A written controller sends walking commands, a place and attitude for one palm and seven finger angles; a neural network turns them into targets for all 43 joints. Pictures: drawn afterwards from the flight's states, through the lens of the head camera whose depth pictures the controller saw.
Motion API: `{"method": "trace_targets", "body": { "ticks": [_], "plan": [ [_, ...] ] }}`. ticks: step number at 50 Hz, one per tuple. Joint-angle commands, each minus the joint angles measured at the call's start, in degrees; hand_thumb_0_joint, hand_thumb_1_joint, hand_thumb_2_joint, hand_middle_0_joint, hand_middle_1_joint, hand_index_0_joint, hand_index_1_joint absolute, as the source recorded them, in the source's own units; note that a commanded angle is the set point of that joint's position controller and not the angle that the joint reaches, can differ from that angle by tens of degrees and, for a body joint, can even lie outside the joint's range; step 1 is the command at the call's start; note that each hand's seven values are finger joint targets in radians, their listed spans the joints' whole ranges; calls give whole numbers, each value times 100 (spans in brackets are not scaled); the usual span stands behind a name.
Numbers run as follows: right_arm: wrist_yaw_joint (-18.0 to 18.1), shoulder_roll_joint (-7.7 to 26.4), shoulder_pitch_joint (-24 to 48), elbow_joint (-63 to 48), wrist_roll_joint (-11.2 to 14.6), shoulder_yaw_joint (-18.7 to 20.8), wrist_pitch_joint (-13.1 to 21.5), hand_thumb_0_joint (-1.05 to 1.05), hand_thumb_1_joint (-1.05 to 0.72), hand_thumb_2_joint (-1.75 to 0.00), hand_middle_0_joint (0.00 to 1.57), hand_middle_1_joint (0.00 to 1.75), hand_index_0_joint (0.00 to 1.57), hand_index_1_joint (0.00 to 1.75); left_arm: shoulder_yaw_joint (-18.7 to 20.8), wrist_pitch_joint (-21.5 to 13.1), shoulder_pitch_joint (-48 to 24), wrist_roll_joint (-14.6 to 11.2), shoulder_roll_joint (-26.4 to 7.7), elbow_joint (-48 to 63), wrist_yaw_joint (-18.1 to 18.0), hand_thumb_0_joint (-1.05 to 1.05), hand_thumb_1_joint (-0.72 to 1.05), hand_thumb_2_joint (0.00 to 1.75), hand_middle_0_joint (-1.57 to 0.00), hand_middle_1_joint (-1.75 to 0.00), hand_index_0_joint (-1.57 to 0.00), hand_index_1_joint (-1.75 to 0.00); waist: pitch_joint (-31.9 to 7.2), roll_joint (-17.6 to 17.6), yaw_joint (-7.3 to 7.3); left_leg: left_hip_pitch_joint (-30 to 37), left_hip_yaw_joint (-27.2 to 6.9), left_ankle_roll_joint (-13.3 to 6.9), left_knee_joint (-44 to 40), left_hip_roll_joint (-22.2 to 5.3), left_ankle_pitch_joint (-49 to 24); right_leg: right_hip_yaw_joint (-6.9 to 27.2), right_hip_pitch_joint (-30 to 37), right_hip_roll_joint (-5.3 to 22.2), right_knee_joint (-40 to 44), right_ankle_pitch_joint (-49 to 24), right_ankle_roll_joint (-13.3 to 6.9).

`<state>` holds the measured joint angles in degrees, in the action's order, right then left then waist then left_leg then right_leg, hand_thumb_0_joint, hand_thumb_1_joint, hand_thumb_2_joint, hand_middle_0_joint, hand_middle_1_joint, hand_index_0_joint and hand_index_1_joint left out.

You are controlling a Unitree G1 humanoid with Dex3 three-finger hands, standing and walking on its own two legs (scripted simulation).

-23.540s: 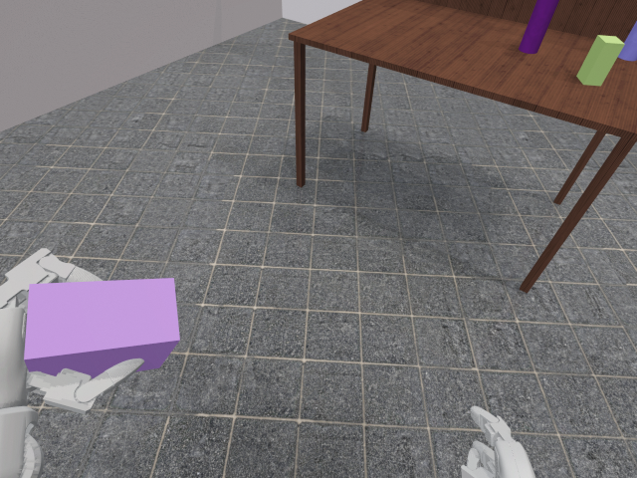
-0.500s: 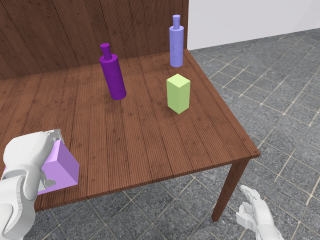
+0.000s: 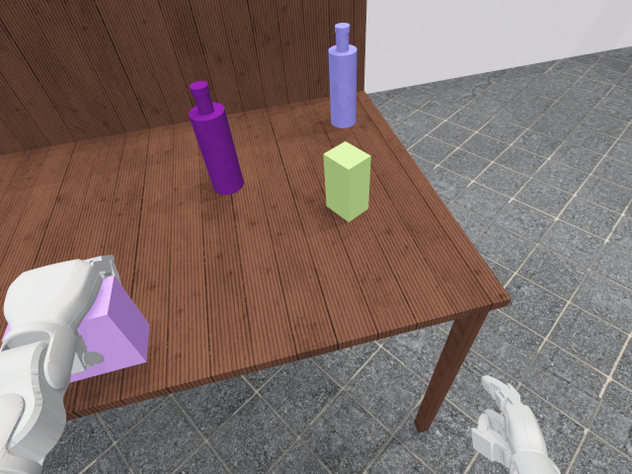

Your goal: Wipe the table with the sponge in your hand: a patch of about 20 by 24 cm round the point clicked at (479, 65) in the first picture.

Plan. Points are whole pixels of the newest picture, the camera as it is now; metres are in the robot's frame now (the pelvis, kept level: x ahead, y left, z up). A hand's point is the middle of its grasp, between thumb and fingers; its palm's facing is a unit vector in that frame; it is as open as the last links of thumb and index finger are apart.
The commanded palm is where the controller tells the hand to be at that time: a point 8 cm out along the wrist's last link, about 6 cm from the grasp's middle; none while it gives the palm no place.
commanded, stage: move the sponge above the wiping area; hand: left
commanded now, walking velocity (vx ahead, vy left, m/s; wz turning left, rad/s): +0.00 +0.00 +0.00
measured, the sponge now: (92, 339) +0.22 +0.34 +0.05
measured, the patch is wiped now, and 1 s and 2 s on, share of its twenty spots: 0.00 0.00 0.00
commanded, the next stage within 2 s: lower the sponge onto the table in 0.66 s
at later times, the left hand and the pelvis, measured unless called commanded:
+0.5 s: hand (80, 315) +0.24 +0.34 +0.08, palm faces -0.04 -0.03 -1.00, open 9.8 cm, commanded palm +0.22 +0.33 +0.14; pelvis +0.00 +0.00 +0.00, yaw +0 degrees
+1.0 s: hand (94, 311) +0.24 +0.33 +0.08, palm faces -0.04 -0.03 -1.00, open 9.8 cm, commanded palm +0.22 +0.32 +0.15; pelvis +0.01 +0.00 +0.00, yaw +0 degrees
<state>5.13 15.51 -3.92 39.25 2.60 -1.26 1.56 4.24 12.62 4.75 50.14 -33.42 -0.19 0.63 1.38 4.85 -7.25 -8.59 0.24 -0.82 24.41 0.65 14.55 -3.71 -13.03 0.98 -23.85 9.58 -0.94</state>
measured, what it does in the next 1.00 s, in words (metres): stands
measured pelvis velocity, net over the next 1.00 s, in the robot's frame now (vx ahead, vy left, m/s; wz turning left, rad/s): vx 0.01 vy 0.00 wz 0.00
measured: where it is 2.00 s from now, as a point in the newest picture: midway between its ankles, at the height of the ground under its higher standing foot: outside the picture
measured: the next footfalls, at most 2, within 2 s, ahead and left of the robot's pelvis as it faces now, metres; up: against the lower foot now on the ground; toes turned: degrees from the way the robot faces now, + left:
none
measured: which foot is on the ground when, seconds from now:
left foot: down 0.00-1.00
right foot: down 0.00-1.00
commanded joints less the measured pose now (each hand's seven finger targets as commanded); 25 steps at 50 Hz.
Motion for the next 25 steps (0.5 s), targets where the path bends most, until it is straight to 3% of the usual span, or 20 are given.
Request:
{"method": "trace_targets", "body": {
  "ticks": [1, 3, 4, 5, 6, 8, 9, 10, 12, 13, 17, 18, 19, 21, 23, 25],
  "plan": [
    [87, 673, 807, -886, -45, 277, 302, 0, -90, -90, 20, 30, 20, 30, 1018, -185, -1300, 138, -1654, 925, -292, 0, 10, 130, -120, -160, -120, -160, -1312, -59, 20, -51, -273, -117, -259, 3, -1354, 349, 704, -25, 264, -497, -243],
    [88, 665, 942, -874, -14, 238, 307, 0, -90, -90, 20, 30, 20, 30, 1167, -194, -1360, 149, -1827, 800, -310, 0, 10, 130, -120, -160, -120, -160, -1119, 37, 32, -98, -330, -117, -274, 35, -1156, 508, 620, -82, 328, -309, -286],
    [103, 653, 821, -871, -23, 258, 312, 0, -90, -90, 20, 30, 20, 30, 987, -247, -1522, 137, -1623, 799, -321, 0, 10, 130, -120, -160, -120, -160, -1273, -42, 79, -120, -232, -130, -247, 15, -1190, 347, 658, -20, 265, -368, -243],
    [117, 699, 746, -815, -23, 280, 301, 0, -90, -90, 20, 30, 20, 30, 1123, -263, -1472, 146, -1789, 566, -335, 0, 10, 130, -120, -160, -120, -160, -1179, -132, 68, -191, -277, -122, -253, 24, -1166, 343, 608, -41, 290, -324, -241],
    [120, 687, 771, -812, -16, 285, 301, 0, -90, -90, 20, 30, 20, 30, 986, -310, -1655, 153, -1677, 597, -336, 0, 10, 130, -120, -160, -120, -160, -1259, -80, 100, -138, -238, -122, -246, 18, -1206, 334, 589, -28, 283, -392, -233],
    [112, 677, 868, -851, -13, 284, 340, 0, -90, -90, 20, 30, 20, 30, 1230, -357, -1516, 172, -1905, 695, -375, 0, 10, 130, -120, -160, -120, -160, -1329, 175, 15, -60, -296, -121, -220, 45, -1250, 493, 661, -70, 273, -412, -298],
    [114, 643, 794, -887, -23, 292, 349, 0, -90, -90, 20, 30, 20, 30, 1028, -414, -1578, 148, -1671, 827, -376, 0, 10, 130, -120, -160, -120, -160, -1540, 78, 48, -49, -235, -138, -182, 33, -1365, 368, 758, -13, 200, -555, -257],
    [129, 675, 728, -846, -35, 324, 346, 0, -90, -90, 20, 30, 20, 30, 1163, -439, -1470, 124, -1802, 710, -396, 0, 10, 130, -120, -160, -120, -160, -1482, -12, 42, -74, -255, -137, -173, 21, -1366, 359, 722, -17, 214, -562, -244],
    [117, 683, 716, -825, -23, 335, 327, 0, -90, -90, 20, 30, 20, 30, 1101, -452, -1516, 116, -1729, 632, -403, 0, 10, 130, -120, -160, -120, -160, -1365, -34, 56, -125, -252, -127, -187, 15, -1362, 354, 659, -9, 225, -582, -240],
    [111, 670, 848, -868, -14, 315, 358, 0, -90, -90, 20, 30, 20, 30, 1267, -438, -1412, 105, -1857, 707, -415, 0, 10, 130, -120, -160, -120, -160, -1364, 50, 21, -74, -301, -129, -188, 22, -1299, 497, 680, -51, 251, -506, -281],
    [86, 700, 713, -850, -21, 361, 310, 0, -90, -90, 20, 30, 20, 30, 1305, -384, -1086, 65, -1823, 683, -448, 0, 10, 130, -120, -160, -120, -160, -1356, -61, -26, -188, -287, -113, -185, -2, -1462, 338, 749, 2, 177, -668, -236],
    [72, 671, 891, -892, 3, 300, 327, 0, -90, -90, 20, 30, 20, 30, 1214, -329, -1205, 71, -1748, 769, -428, 0, 10, 130, -120, -160, -120, -160, -1222, 126, 6, -149, -332, -99, -216, 6, -1353, 435, 641, -45, 230, -524, -266],
    [69, 658, 786, -897, 2, 308, 328, 0, -90, -90, 20, 30, 20, 30, 1035, -325, -1307, 43, -1564, 779, -428, 0, 10, 130, -120, -160, -120, -160, -1281, 86, 43, -194, -294, -101, -235, -17, -1320, 296, 640, -8, 193, -477, -236],
    [95, 705, 711, -857, -7, 338, 317, 0, -90, -90, 20, 30, 20, 30, 1065, -317, -1360, 44, -1644, 655, -430, 0, 10, 130, -120, -160, -120, -160, -1301, -130, 55, -189, -281, -118, -229, -19, -1241, 309, 613, -12, 213, -450, -221],
    [89, 676, 885, -902, 10, 286, 331, 0, -90, -90, 20, 30, 20, 30, 1087, -283, -1395, 95, -1719, 780, -409, 0, 10, 130, -120, -160, -120, -160, -1273, 79, 32, -134, -334, -105, -257, 17, -1172, 427, 624, -56, 249, -362, -263],
    [105, 667, 761, -859, 3, 303, 321, 0, -90, -90, 20, 30, 20, 30, 915, -302, -1591, 119, -1583, 695, -401, 0, 10, 130, -120, -160, -120, -160, -1257, -36, 87, -160, -314, -109, -278, 0, -1142, 301, 564, -35, 246, -326, -229]
  ]
}}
